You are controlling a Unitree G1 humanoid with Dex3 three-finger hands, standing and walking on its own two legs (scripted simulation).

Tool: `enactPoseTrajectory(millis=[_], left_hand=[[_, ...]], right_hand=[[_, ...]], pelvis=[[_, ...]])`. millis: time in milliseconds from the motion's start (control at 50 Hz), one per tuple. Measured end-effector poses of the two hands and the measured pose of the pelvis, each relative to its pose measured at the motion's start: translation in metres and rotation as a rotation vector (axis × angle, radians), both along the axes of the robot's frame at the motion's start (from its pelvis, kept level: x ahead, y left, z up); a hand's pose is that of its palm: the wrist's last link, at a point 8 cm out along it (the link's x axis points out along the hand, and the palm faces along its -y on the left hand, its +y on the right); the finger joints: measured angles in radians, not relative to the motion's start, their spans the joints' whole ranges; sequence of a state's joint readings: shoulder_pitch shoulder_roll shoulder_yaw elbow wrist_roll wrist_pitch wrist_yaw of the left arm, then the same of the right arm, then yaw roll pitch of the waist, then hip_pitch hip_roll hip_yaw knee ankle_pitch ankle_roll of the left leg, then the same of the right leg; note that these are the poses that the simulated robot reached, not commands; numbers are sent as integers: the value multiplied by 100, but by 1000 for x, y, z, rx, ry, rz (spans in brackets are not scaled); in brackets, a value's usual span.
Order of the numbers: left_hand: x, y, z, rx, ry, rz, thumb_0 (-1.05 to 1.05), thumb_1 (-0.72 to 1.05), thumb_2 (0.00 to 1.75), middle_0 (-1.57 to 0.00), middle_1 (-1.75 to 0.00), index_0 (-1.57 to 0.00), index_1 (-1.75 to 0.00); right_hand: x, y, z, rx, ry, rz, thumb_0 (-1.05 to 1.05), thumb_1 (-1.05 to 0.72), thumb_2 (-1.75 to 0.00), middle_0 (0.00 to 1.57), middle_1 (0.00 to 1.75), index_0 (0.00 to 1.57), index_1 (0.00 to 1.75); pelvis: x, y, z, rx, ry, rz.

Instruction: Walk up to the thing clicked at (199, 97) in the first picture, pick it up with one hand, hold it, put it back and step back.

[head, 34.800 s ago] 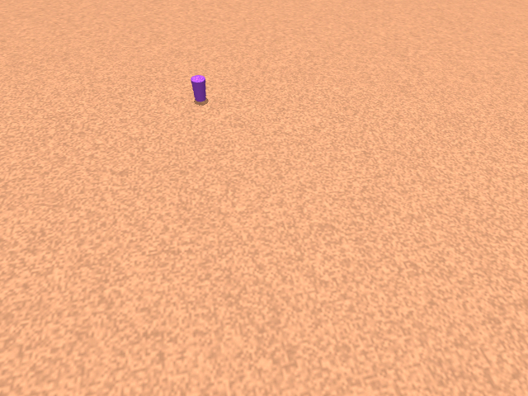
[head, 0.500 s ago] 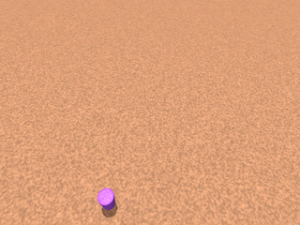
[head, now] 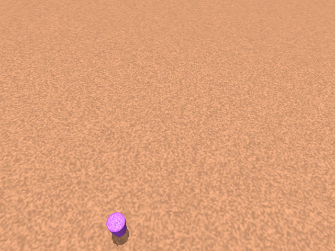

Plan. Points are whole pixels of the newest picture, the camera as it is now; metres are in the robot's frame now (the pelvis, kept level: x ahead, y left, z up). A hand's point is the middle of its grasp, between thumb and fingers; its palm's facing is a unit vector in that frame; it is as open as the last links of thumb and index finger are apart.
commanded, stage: stand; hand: left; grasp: from the side
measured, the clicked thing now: (117, 226) +0.36 +0.23 -0.71
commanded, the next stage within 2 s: step back in 0.22 s
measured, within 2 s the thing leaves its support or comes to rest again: neither
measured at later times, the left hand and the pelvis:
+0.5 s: hand out of the picture +0.07 +0.28 -0.17, palm faces +0.00 -0.92 -0.39, open 7.4 cm; pelvis -0.05 +0.01 -0.02, yaw +1 degrees
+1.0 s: hand out of the picture -0.03 +0.30 -0.18, palm faces -0.10 -0.92 -0.39, open 7.4 cm; pelvis -0.14 +0.03 -0.03, yaw -4 degrees
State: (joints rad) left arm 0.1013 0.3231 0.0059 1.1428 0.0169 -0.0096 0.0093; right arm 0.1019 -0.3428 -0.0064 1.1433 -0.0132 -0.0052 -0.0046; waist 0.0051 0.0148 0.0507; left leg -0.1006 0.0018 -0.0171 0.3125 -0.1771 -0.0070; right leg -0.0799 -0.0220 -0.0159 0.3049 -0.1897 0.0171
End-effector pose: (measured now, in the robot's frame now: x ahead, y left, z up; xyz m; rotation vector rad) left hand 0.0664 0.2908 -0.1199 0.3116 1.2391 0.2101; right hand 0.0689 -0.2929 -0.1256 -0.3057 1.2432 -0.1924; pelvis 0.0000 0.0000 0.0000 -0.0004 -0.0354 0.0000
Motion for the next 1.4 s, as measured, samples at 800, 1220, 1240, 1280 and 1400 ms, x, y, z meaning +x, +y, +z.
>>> enactPoseTrajectory(millis=[800, 1220, 1240, 1280, 1400], left_hand=[[-36, 58, -24, 17, -78, -66, 1, 91, 90, -20, -30, -20, -29], [-170, 28, 9, 70, -64, -69, 1, 91, 90, -20, -30, -21, -30], [-172, 28, 10, 73, -77, -69, 1, 90, 90, -20, -30, -21, -30], [-175, 30, 11, 76, -109, -70, 1, 90, 90, -21, -30, -21, -30], [-194, 46, -5, 52, -181, -63, 1, 90, 90, -20, -30, -21, -30]], right_hand=[[-108, 30, 6, -95, 35, -22, 1, -90, -89, 21, 30, 20, 30], [-192, -6, -8, -42, -64, -33, 1, -90, -89, 21, 30, 20, 30], [-199, -7, -8, -47, -52, -26, 1, -90, -89, 21, 30, 20, 30], [-212, -7, -8, -59, -26, -10, 1, -90, -89, 21, 30, 20, 30], [-244, 7, -10, -94, 0, 39, 1, -90, -89, 21, 30, 20, 30]], pelvis=[[-96, 45, -20, -24, 22, -12], [-198, 19, -17, 26, 9, -50], [-203, 20, -16, 25, 12, -44], [-214, 21, -17, 22, 16, -29], [-252, 34, -30, 9, 11, 21]])
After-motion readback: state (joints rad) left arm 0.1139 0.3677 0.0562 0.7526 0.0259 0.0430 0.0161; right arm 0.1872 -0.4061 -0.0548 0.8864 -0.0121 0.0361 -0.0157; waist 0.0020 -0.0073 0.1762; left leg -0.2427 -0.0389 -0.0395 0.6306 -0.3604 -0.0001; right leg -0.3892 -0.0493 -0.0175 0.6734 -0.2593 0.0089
